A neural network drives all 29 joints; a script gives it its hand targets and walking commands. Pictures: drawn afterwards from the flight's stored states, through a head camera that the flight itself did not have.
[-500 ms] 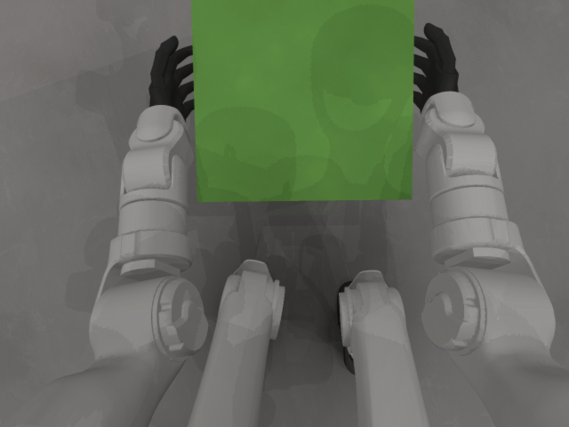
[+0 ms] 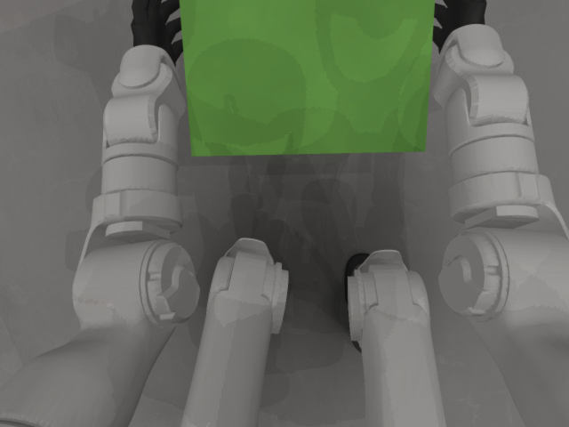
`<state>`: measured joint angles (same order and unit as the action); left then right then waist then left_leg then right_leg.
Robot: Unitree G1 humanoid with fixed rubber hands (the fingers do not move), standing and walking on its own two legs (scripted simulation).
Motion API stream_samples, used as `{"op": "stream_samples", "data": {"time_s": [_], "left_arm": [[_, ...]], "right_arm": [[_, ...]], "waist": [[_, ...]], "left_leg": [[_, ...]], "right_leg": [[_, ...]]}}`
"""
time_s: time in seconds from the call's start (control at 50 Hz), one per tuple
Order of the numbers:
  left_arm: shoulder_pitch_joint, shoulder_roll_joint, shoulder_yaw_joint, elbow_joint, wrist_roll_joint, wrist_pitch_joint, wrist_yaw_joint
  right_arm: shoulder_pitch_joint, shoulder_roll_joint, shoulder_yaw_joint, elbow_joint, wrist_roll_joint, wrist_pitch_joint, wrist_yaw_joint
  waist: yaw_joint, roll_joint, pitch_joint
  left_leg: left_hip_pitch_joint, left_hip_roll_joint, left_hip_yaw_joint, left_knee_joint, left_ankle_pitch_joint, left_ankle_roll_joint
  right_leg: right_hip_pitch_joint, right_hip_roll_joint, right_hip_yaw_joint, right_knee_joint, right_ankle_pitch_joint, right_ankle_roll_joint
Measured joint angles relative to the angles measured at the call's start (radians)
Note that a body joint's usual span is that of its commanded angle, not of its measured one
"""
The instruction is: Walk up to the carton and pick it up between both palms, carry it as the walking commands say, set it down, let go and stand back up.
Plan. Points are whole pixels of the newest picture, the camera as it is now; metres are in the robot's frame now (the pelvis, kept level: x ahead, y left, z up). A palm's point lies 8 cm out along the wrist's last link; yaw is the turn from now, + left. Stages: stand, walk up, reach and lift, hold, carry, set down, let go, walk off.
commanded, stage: set down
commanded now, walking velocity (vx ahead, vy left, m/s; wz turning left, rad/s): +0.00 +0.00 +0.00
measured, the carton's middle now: (302, 33) +0.58 +0.05 -0.22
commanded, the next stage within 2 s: none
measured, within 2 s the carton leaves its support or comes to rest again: rests again in 1.10 s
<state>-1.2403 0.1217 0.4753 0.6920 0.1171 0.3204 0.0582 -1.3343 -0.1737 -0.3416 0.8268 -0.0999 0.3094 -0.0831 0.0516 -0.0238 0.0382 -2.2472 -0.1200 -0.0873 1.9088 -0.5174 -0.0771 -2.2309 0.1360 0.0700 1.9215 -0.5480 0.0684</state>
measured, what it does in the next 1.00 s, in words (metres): lowers itself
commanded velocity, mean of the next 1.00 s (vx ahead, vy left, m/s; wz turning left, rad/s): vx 0.00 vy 0.00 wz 0.00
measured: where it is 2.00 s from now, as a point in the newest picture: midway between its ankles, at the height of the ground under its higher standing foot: (303, 312)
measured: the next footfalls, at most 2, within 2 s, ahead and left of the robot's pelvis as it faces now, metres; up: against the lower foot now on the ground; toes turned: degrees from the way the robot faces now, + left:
none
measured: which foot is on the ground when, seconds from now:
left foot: down 0.00-1.00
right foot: down 0.00-1.00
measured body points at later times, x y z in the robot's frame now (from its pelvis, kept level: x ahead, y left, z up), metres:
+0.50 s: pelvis +0.01 +0.00 -0.04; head +0.38 +0.01 +0.21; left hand +0.55 +0.20 -0.20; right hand +0.59 -0.12 -0.20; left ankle +0.11 +0.13 -0.40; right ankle +0.10 -0.12 -0.40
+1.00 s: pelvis +0.00 +0.00 -0.05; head +0.37 +0.01 +0.20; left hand +0.55 +0.21 -0.21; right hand +0.59 -0.12 -0.21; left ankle +0.11 +0.13 -0.41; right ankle +0.10 -0.12 -0.41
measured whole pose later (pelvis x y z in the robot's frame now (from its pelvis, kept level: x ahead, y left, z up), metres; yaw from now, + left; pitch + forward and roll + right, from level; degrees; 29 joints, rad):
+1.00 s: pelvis +0.00 +0.00 -0.05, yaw +0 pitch +41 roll +0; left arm -1.37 0.22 0.42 0.85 0.05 0.28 0.05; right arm -1.49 -0.26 -0.24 1.01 -0.02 0.25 -0.11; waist 0.06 -0.02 0.26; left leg -2.26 -0.08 -0.05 2.13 -0.59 -0.06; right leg -2.25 0.13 0.05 2.15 -0.61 0.06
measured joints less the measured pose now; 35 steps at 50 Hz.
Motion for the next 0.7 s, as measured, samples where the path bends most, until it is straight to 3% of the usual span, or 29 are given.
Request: {"op": "stream_samples", "data": {"time_s": [0.5,0.7], "left_arm": [[-0.08,0.072,-0.075,0.078,-0.099,-0.048,0.037],[-0.099,0.076,-0.053,0.125,-0.069,-0.048,0.017]], "right_arm": [[-0.099,-0.077,0.126,0.085,0.111,-0.049,-0.042],[-0.123,-0.075,0.108,0.136,0.086,-0.051,-0.036]], "waist": [[0.008,0.009,0.157],[0.008,0.006,0.168]], "left_leg": [[-0.032,0.024,0.028,0.176,-0.073,0.011],[-0.029,0.027,0.032,0.196,-0.069,0.01]], "right_leg": [[-0.037,0.006,-0.008,0.176,-0.066,0.0],[-0.037,0.002,-0.012,0.199,-0.062,-0.005]]}}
